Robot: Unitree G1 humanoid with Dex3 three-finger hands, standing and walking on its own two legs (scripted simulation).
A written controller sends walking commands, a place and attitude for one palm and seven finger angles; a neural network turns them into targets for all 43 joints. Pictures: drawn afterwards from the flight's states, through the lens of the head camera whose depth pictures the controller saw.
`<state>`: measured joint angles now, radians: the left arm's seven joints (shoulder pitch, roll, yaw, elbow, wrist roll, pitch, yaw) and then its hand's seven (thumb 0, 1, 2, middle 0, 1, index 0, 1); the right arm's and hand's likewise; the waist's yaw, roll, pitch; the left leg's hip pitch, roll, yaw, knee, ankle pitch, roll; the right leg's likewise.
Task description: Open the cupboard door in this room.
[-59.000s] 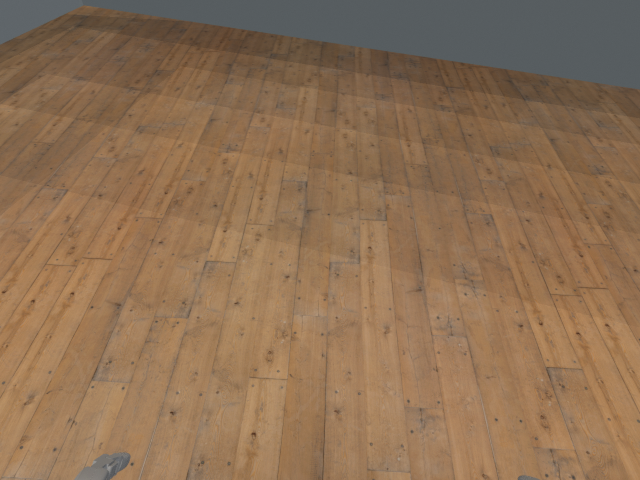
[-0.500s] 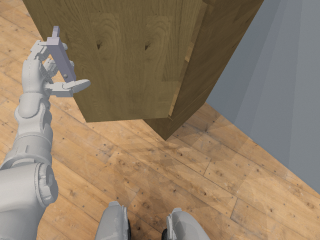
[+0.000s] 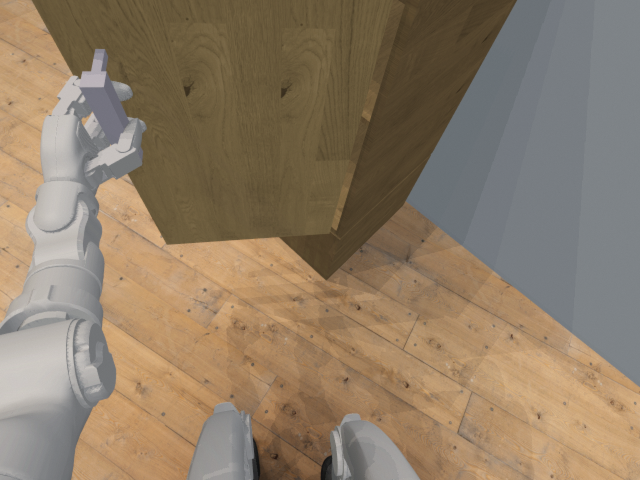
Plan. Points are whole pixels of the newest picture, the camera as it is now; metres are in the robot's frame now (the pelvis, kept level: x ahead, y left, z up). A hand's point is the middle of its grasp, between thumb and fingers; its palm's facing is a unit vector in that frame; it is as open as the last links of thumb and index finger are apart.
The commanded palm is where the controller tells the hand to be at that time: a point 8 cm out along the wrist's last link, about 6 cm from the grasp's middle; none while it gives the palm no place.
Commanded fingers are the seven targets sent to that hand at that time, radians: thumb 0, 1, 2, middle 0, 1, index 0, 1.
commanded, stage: pull the door open along its arc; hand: left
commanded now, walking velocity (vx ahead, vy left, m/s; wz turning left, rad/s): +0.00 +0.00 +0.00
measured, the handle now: (117, 111) +0.56 +0.22 +0.07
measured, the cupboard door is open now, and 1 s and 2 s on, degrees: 51 95 94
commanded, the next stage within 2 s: open thumb and fingers to let go in 0.98 s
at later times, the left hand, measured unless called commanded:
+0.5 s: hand (155, 220) +0.40 +0.16 +0.07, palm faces +0.08 -1.00 +0.06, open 6.5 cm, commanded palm +0.34 +0.21 +0.06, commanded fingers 0.00 0.90 0.90 -0.40 -1.35 -0.40 -1.35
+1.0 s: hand (256, 301) +0.30 +0.05 +0.07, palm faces +0.40 -0.91 -0.01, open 6.7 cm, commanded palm +0.24 +0.09 +0.06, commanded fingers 0.00 0.90 0.90 -0.40 -1.35 -0.40 -1.35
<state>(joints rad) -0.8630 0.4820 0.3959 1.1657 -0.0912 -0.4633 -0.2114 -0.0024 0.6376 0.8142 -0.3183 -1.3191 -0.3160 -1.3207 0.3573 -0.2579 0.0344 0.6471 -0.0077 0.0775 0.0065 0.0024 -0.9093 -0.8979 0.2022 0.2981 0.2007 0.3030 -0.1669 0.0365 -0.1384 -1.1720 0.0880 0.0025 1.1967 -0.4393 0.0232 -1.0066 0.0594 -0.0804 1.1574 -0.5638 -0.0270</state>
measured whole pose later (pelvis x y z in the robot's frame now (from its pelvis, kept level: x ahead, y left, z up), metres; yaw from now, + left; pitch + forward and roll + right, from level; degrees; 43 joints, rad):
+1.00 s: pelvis +0.03 -0.04 +0.03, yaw +4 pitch +14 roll +1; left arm 0.17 -0.10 -0.19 0.16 0.10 -0.32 0.52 0.00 0.62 0.71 -0.30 -1.27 -0.32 -1.32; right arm 0.21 -0.16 0.04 0.52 -0.07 0.04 0.04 0.01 -0.91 -0.90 0.20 0.30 0.20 0.30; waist -0.02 0.02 -0.19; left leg -0.85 0.05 -0.01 1.04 -0.43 -0.04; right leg -0.71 0.03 -0.10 1.07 -0.60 -0.08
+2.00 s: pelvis +0.01 -0.02 +0.02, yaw +4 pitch +14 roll -1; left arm 0.10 -0.09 -0.26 0.22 0.11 -0.32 0.56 -0.02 -0.49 0.30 -0.25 -0.51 -0.27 -0.53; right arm 0.18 -0.17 0.02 0.57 -0.07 -0.02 0.03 0.01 -0.91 -0.90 0.20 0.30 0.20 0.30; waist -0.02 0.04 -0.18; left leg -0.92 0.03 -0.02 1.11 -0.44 -0.01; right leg -0.77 0.03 -0.09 1.12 -0.60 -0.05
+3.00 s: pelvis +0.01 -0.02 +0.00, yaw +3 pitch +15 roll -1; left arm 0.54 0.12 -0.14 -0.17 -0.09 -0.43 0.02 -0.02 -0.50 0.30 -0.17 -0.31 -0.18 -0.32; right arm 0.23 -0.21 0.01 0.41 -0.01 0.00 0.01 0.01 -0.91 -0.90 0.20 0.30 0.20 0.30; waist 0.00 0.04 -0.16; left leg -0.98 0.04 -0.02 1.19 -0.48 -0.01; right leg -0.82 0.03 -0.08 1.20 -0.64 -0.05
